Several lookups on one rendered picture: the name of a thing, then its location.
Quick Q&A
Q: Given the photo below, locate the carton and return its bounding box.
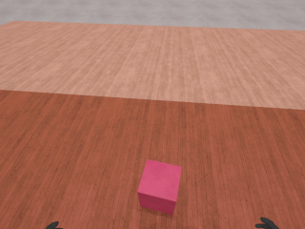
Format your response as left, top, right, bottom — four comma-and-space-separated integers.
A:
137, 159, 182, 215

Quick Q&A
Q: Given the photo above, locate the robot right hand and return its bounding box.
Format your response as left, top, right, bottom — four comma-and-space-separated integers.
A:
255, 217, 279, 229

